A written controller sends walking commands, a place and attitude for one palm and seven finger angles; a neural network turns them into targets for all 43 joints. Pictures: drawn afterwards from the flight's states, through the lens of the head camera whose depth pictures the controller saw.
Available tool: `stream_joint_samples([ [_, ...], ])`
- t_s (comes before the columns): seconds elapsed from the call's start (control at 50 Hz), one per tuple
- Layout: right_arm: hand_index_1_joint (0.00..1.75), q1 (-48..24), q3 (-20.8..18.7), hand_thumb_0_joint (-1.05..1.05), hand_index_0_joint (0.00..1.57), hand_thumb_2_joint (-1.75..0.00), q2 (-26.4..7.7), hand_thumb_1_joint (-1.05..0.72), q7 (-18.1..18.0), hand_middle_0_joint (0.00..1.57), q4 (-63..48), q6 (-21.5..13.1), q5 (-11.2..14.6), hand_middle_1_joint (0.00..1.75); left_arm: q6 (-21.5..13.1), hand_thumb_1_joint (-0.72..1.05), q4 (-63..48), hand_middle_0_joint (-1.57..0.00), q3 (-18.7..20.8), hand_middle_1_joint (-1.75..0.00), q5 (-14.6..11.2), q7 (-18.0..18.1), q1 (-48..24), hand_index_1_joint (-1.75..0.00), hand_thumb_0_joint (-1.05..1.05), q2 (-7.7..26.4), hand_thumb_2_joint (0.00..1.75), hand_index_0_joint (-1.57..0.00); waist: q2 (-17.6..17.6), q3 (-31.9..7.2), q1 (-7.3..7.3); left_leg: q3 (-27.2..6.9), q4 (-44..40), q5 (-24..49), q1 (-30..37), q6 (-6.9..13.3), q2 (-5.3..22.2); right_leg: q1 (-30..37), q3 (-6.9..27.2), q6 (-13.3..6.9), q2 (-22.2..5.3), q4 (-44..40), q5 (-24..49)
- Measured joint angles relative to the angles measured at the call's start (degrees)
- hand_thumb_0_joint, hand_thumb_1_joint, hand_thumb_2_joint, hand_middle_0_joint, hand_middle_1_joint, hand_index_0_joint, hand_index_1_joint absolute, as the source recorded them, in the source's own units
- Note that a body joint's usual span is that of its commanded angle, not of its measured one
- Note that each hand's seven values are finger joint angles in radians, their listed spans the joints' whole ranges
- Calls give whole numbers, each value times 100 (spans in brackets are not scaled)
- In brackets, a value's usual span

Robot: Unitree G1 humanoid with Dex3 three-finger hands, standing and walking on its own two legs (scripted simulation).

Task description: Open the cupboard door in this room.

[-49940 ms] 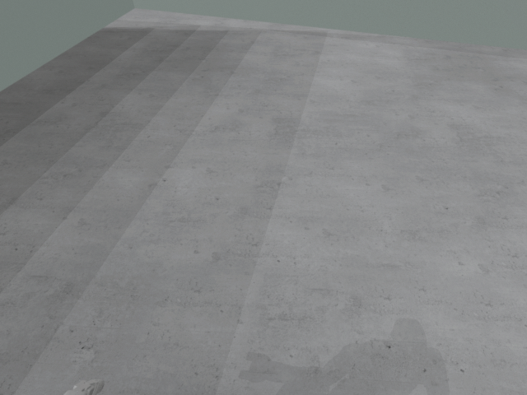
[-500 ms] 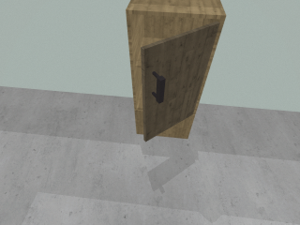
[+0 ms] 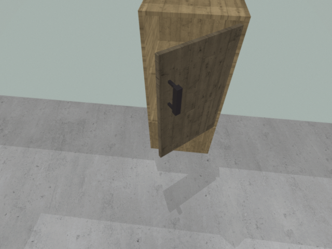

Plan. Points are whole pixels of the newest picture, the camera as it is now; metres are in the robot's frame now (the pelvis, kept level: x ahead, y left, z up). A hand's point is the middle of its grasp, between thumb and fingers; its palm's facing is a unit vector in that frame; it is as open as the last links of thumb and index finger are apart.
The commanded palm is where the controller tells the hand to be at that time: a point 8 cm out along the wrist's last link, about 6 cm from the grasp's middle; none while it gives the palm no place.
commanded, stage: walk to a spot facing it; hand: left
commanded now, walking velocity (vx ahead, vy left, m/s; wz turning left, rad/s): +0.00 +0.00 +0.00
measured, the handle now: (173, 97) +0.61 +0.01 -0.02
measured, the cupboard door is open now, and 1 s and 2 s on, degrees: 40 40 40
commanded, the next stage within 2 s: none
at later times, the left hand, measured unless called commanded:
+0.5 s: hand out of the picture +0.06 +0.18 -0.18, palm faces -0.10 -0.96 -0.28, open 7.4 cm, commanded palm none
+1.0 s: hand out of the picture +0.15 +0.18 -0.19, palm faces -0.35 -0.91 -0.22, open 7.4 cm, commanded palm none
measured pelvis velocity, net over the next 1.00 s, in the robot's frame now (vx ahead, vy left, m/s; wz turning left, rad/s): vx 0.01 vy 0.01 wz -0.46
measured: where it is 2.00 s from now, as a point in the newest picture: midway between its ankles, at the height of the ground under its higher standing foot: outside the picture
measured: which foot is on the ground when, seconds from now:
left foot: down 0.00-0.48, up 0.50-0.94, down 0.96-1.00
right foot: down 0.00-0.94, up 0.96-1.00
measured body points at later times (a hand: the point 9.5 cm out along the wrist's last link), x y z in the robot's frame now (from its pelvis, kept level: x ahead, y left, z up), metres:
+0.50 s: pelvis -0.01 -0.02 -0.02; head +0.03 -0.05 +0.42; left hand +0.07 +0.23 -0.16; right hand +0.01 -0.28 -0.18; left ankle +0.02 +0.11 -0.74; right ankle -0.02 -0.11 -0.75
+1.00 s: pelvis +0.01 +0.01 -0.01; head +0.07 +0.01 +0.43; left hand +0.17 +0.23 -0.17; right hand +0.03 -0.27 -0.13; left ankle +0.07 +0.13 -0.75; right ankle -0.03 -0.11 -0.72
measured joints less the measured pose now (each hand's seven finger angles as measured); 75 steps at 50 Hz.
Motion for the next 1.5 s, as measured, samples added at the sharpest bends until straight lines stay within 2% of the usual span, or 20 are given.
stream_joint_samples([
  [0.18, 30, -84, -18, 0, 20, -90, -64, -90, -12, 20, -18, 19, -4, 30, 18, 90, -48, -20, 28, -29, -5, 2, -44, -30, 1, 72, 90, -20, -10, -9, 29, 37, 8, -35, 13, -25, 43, 4, 38, -19, 40, -18, -1],
  [0.36, 30, -140, -199, 0, 20, -90, -17, -90, -65, 20, -496, 147, -17, 30, 301, 90, -440, -20, 264, -29, 44, -121, 63, -30, 1, 109, 90, -20, -91, 102, 90, 503, 662, -431, -316, -48, 225, -611, 483, -61, 232, 865, -302],
  [0.44, 30, -161, -259, 0, 20, -90, -72, -90, -64, 20, -713, 164, -55, 30, 379, 90, -677, -20, 355, -29, 60, -183, 35, -30, 1, 157, 90, -20, -91, 235, 169, 788, 939, -595, -389, -90, 337, -1032, 145, -114, 145, 1799, -889],
  [0.48, 30, -155, -273, 0, 20, -90, -138, -90, -61, 20, -799, 192, -60, 30, 352, 90, -816, -20, 381, -29, 66, -213, 70, -30, 1, 164, 90, -20, -11, 257, 199, 876, 1213, -743, -481, -164, 455, -943, 5, -142, 97, 1569, -629],
  [0.54, 30, -266, -337, 0, 20, -90, -240, -90, -42, 20, -857, 326, -2, 30, 264, 90, -934, -20, 390, -29, 87, -164, 79, -30, 1, 132, 90, -20, 129, 312, 179, 496, 2522, -1593, -1002, -206, 446, -985, -12, -313, 252, 1547, -578],
  [0.58, 30, -380, -361, 0, 20, -90, -287, -90, -30, 20, -894, 377, 10, 30, 251, 90, -988, -20, 398, -29, 73, -110, 96, -30, 1, 96, 90, -20, 131, 351, 193, 219, 3432, -1647, -1349, -232, 318, -921, 73, -379, 327, 1305, -493],
  [0.64, 30, -524, -364, 0, 20, -90, -304, -91, -28, 20, -1018, 356, 21, 30, 224, 90, -1025, -20, 394, -29, 57, -59, 170, -30, 1, 64, 90, -20, 51, 346, 216, 58, 3912, -1464, -1580, -314, 243, -804, 303, -398, 404, 859, -198],
  [0.84, 30, -893, -307, 0, 20, -90, -214, -91, -54, 20, -1389, 294, 80, 30, 262, 90, -1174, -20, 399, -29, 93, -82, 311, -30, 1, 78, 90, -20, -154, 194, 314, -218, 3015, -1443, -1404, -376, 179, -698, 1025, -284, 606, 352, 164],
  [0.9, 30, -909, -270, 0, 20, -90, -155, -91, -55, 20, -1485, 230, 109, 30, 303, 90, -1227, -20, 427, -30, 100, -93, 282, -30, 1, 154, 90, -20, -243, 152, 327, -236, 2176, -1315, -1123, -325, 100, -783, 1219, -183, 652, 447, 137],
  [0.94, 30, -812, -218, 0, 20, -90, -154, -90, -59, 20, -1570, 126, 112, 30, 348, 90, -1266, -20, 443, -30, 68, -103, 293, -30, 1, 207, 90, -20, -219, 51, 277, -274, 1124, -933, -728, -229, 144, -935, 1291, -87, 759, 684, 20],
  [0.96, 30, -735, -209, 0, 20, -90, -194, -90, -64, 20, -1619, 61, 80, 30, 372, 90, -1287, -20, 441, -30, 42, -126, 270, -30, 1, 220, 90, -20, -111, 0, 227, -346, 819, -550, -664, -102, 247, -1123, 1156, -65, 826, 1034, -389],
  [1.02, 30, -554, -128, 0, 20, -90, -97, -90, -72, 20, -1592, 37, -35, 30, 398, 90, -1324, -20, 497, -29, 79, -208, 31, -30, 1, 428, 90, -20, -262, 147, 264, -147, 1032, -599, -632, -85, 286, -1733, 540, 114, 552, 2723, -1445],
  [1.06, 30, -373, -75, 0, 20, -90, -66, -90, -63, 20, -1570, 57, -77, 30, 396, 90, -1378, -20, 530, -29, 79, -260, -96, -30, 1, 523, 90, -20, -255, 202, 270, -48, 892, -620, -493, -119, 393, -2029, 197, 207, 354, 3564, -1477],
  [1.1, 30, -219, -54, 0, 20, -90, -76, -90, -60, 20, -1529, 80, -97, 30, 395, 90, -1452, -20, 531, -29, 67, -304, -192, -30, 1, 568, 90, -20, -181, 251, 268, 69, 757, -581, -369, -135, 521, -2124, -58, 262, 156, 3759, -1421],
  [1.24, 30, 218, -121, 0, 20, -90, -245, -90, -5, 20, -1377, 114, -91, 30, 407, 91, -1525, -19, 440, -29, 45, -384, -418, -30, 1, 617, 90, -19, 46, 299, 51, 631, 946, -812, -209, -263, 903, -1431, -475, 139, -107, 2136, -1083],
  [1.3, 30, 444, -178, 0, 20, -90, -353, -90, 36, 20, -1356, 176, -23, 30, 265, 90, -1618, -19, 382, -29, 56, -367, -406, -30, 1, 690, 90, -19, -69, 170, -11, 820, 1808, -1397, -534, -379, 906, -906, -345, -11, -209, 1055, 35],
  [1.36, 30, 264, -260, 0, 20, -90, -558, -90, 2, 20, -1228, 331, 43, 30, 214, 90, -1574, -19, 325, -29, 57, -241, -470, -30, 1, 526, 90, -20, 130, 316, -75, 371, 3325, -2075, -1126, -395, 806, -1054, -191, 47, -23, 1398, -380],
  [1.4, 30, 175, -282, 0, 20, -90, -565, -90, -3, 20, -1214, 356, 52, 30, 275, 90, -1563, -20, 308, -29, 82, -181, -451, -30, 1, 470, 90, -20, 57, 336, -98, 313, 3641, -2034, -1340, -415, 688, -1039, -33, 55, 17, 1325, -385],
  [1.44, 30, 123, -277, 0, 20, -90, -514, -91, 7, 20, -1266, 318, 59, 30, 327, 90, -1542, -20, 299, -29, 102, -162, -421, -30, 1, 445, 90, -20, -91, 316, -96, 351, 3279, -1891, -1344, -435, 576, -1039, 155, 69, 27, 1225, -285],
  [1.5, 30, 139, -243, 0, 20, -90, -442, -91, 16, 20, -1409, 187, 59, 30, 402, 90, -1508, -20, 277, -29, 87, -191, -362, -30, 1, 410, 90, -20, -233, 222, -113, 399, 1960, -1272, -1024, -418, 436, -1142, 408, 146, 82, 1263, -242],
])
